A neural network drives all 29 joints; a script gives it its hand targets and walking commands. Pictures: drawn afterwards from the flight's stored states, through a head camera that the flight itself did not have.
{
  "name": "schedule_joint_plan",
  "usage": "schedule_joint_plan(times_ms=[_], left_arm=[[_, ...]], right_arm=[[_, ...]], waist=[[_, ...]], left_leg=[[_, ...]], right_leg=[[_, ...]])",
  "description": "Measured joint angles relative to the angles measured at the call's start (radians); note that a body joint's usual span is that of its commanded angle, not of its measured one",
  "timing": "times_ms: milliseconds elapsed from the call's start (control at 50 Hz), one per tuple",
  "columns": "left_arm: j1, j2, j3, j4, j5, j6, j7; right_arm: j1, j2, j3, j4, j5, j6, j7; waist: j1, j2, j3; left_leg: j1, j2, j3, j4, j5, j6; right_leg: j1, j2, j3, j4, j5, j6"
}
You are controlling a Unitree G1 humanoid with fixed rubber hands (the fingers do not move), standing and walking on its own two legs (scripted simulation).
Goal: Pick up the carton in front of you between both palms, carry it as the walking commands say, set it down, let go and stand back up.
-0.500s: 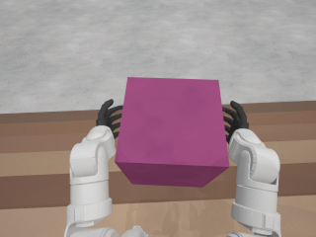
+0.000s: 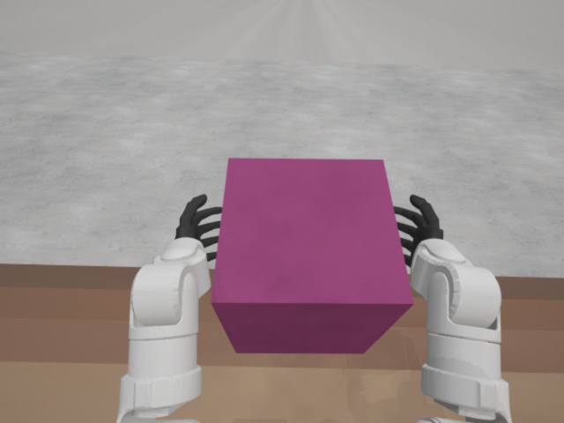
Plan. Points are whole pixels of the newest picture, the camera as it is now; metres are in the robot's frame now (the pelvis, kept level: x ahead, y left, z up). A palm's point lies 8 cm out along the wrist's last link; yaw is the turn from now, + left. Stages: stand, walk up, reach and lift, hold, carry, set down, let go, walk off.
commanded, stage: carry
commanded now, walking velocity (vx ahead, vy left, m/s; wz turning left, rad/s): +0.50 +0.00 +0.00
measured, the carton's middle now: (302, 265) +0.35 +0.02 +0.08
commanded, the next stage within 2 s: none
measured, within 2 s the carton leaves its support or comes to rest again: neither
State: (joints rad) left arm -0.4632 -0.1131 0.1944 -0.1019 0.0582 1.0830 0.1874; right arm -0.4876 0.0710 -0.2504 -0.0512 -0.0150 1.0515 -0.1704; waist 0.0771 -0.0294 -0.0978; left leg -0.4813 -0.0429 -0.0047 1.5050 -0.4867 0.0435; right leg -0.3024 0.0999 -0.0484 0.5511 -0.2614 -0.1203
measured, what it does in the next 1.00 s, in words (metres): goes down: left foot 0.14 m lower, then right foot 0.13 m lower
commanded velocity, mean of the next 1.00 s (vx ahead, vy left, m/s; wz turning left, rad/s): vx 0.50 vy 0.00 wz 0.00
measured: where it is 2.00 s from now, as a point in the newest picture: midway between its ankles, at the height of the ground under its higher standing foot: (302, 276)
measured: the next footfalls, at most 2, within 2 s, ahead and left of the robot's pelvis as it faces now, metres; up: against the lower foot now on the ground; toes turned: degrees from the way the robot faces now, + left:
left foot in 0.28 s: +0.32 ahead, +0.10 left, -0.14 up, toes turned +2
right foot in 0.64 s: +0.64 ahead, -0.04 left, -0.27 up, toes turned +1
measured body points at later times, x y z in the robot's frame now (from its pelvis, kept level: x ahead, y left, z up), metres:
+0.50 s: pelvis +0.35 +0.04 -0.17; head +0.40 +0.03 +0.28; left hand +0.68 +0.16 -0.14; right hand +0.66 -0.15 -0.14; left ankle +0.28 +0.10 -0.86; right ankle +0.42 -0.09 -0.82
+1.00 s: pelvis +0.75 +0.01 -0.35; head +0.76 +0.01 +0.10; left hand +1.07 +0.18 -0.27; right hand +1.08 -0.13 -0.29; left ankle +0.90 +0.11 -1.05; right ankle +0.60 -0.04 -0.99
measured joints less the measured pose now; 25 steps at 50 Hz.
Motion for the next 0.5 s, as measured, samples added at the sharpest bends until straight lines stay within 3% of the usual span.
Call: schedule_joint_plan(times_ms=[40, 80, 140, 180, 240, 260, 280, 320, 340, 360, 400, 460, 500], left_arm=[[0.002, 0.023, -0.011, 0.047, -0.041, 0.004, 0.021], [0.006, 0.034, -0.007, 0.092, -0.072, 0.008, 0.029], [0.001, 0.031, 0.005, 0.136, -0.095, -0.014, 0.030], [-0.004, 0.020, 0.007, 0.147, -0.099, -0.048, 0.026], [0.000, 0.007, 0.006, 0.139, -0.095, -0.097, 0.005], [0.010, 0.009, 0.010, 0.129, -0.091, -0.109, -0.003], [0.025, 0.017, 0.016, 0.114, -0.091, -0.118, -0.010], [0.048, 0.024, 0.020, 0.105, -0.083, -0.143, -0.025], [0.062, 0.019, 0.023, 0.104, -0.072, -0.154, -0.030], [0.078, 0.011, 0.029, 0.102, -0.061, -0.161, -0.032], [0.117, -0.020, 0.046, 0.090, -0.035, -0.172, -0.034], [0.175, -0.051, 0.055, 0.067, -0.011, -0.199, -0.038], [0.200, -0.041, 0.044, 0.052, -0.015, -0.216, -0.041]], right_arm=[[0.004, 0.013, -0.014, 0.031, -0.019, 0.007, -0.012], [0.031, 0.044, -0.036, 0.039, -0.035, 0.018, -0.011], [0.064, 0.081, -0.067, 0.023, -0.059, 0.004, 0.008], [0.089, 0.089, -0.075, -0.007, -0.059, -0.020, 0.019], [0.126, 0.088, -0.060, -0.047, -0.050, -0.062, 0.028], [0.128, 0.089, -0.046, -0.045, -0.049, -0.077, 0.029], [0.124, 0.093, -0.029, -0.033, -0.055, -0.092, 0.031], [0.113, 0.087, 0.006, -0.004, -0.058, -0.115, 0.025], [0.115, 0.080, 0.016, 0.011, -0.051, -0.123, 0.022], [0.124, 0.072, 0.028, 0.023, -0.039, -0.131, 0.015], [0.149, 0.056, 0.049, 0.037, -0.009, -0.138, 0.001], [0.174, 0.044, 0.063, 0.058, 0.036, -0.162, -0.010], [0.172, 0.042, 0.075, 0.068, 0.054, -0.180, -0.017]], waist=[[0.031, 0.040, 0.006], [0.051, 0.040, 0.025], [0.064, 0.031, 0.064], [0.062, 0.043, 0.087], [0.043, 0.054, 0.096], [0.020, 0.052, 0.094], [-0.014, 0.046, 0.092], [-0.078, 0.042, 0.088], [-0.106, 0.046, 0.085], [-0.132, 0.043, 0.088], [-0.172, 0.048, 0.099], [-0.204, 0.037, 0.128], [-0.214, 0.028, 0.139]], left_leg=[[-0.095, 0.037, -0.056, -0.117, 0.041, -0.022], [-0.164, 0.056, -0.070, -0.259, 0.096, -0.036], [-0.227, 0.067, -0.052, -0.465, 0.438, -0.016], [-0.204, 0.065, -0.040, -0.666, 0.630, -0.008], [-0.109, 0.050, 0.014, -0.888, 0.777, 0.007], [-0.060, 0.040, 0.046, -0.920, 0.795, 0.020], [0.002, 0.027, 0.072, -0.942, 0.699, 0.039], [0.044, -0.007, 0.073, -0.888, 0.330, 0.056], [0.048, -0.023, 0.066, -0.849, 0.187, 0.061], [0.037, -0.036, 0.070, -0.797, 0.136, 0.054], [0.031, -0.047, 0.075, -0.708, 0.084, 0.069], [0.078, -0.053, 0.073, -0.655, -0.024, 0.066], [0.110, -0.051, 0.068, -0.624, -0.087, 0.060]], right_leg=[[-0.036, 0.044, -0.024, 0.137, -0.097, -0.015], [-0.041, 0.053, -0.029, 0.228, -0.206, -0.020], [-0.041, 0.039, -0.017, 0.347, -0.335, -0.007], [-0.026, 0.034, -0.013, 0.420, -0.425, -0.003], [0.006, 0.024, -0.018, 0.544, -0.569, 0.003], [0.007, 0.007, -0.032, 0.624, -0.520, 0.009], [-0.018, -0.015, -0.044, 0.755, -0.461, 0.011], [-0.126, -0.034, -0.019, 1.041, -0.409, 0.048], [-0.182, -0.037, 0.001, 1.109, -0.389, 0.060], [-0.236, -0.044, 0.027, 1.128, -0.379, 0.065], [-0.334, -0.055, 0.074, 1.060, -0.330, 0.071], [-0.412, -0.093, 0.100, 0.741, -0.194, 0.090], [-0.438, -0.111, 0.085, 0.577, 0.019, 0.082]])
